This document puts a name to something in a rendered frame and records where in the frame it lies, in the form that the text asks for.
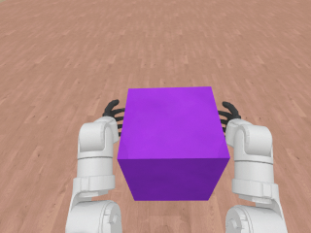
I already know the right robot upper arm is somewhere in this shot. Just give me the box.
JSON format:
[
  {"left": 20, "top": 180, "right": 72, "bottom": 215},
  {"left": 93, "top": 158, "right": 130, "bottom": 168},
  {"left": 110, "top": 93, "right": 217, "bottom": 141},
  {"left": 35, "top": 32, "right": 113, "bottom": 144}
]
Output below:
[{"left": 225, "top": 205, "right": 288, "bottom": 233}]

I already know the carton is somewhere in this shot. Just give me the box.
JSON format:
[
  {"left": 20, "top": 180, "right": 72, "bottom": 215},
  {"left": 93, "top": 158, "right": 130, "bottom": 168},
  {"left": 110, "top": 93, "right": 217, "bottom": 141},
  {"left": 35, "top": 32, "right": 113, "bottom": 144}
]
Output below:
[{"left": 117, "top": 86, "right": 230, "bottom": 201}]

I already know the left robot forearm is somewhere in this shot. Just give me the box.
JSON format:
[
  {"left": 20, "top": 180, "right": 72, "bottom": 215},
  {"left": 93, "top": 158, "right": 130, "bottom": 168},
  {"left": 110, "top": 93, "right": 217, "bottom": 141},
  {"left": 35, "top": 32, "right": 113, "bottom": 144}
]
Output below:
[{"left": 65, "top": 116, "right": 120, "bottom": 233}]

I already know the right robot hand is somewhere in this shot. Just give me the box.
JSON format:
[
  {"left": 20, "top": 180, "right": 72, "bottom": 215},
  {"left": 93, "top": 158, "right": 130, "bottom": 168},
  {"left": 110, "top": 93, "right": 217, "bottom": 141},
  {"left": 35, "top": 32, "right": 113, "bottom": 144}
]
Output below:
[{"left": 218, "top": 101, "right": 241, "bottom": 133}]

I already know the left robot hand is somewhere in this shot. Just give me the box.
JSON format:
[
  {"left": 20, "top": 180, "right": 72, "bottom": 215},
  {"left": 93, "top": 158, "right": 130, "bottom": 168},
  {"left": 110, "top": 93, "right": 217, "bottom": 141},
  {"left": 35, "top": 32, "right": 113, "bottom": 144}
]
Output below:
[{"left": 102, "top": 99, "right": 125, "bottom": 137}]

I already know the right robot forearm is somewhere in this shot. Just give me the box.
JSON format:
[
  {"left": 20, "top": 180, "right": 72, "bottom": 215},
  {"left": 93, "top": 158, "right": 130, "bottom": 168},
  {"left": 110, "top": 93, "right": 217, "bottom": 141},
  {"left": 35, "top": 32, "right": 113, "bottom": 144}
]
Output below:
[{"left": 225, "top": 118, "right": 288, "bottom": 233}]

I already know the left robot upper arm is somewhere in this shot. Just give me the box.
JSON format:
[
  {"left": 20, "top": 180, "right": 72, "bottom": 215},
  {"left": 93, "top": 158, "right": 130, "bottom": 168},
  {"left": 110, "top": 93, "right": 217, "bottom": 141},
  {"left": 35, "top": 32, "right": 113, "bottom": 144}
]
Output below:
[{"left": 66, "top": 200, "right": 122, "bottom": 233}]

